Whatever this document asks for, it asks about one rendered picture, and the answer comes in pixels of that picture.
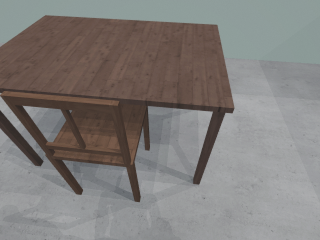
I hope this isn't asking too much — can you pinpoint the table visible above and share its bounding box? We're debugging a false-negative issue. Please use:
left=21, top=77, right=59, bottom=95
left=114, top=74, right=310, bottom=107
left=0, top=15, right=235, bottom=185

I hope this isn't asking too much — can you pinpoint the chair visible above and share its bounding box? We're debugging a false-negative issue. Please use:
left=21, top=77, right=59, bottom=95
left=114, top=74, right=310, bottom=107
left=0, top=91, right=150, bottom=202

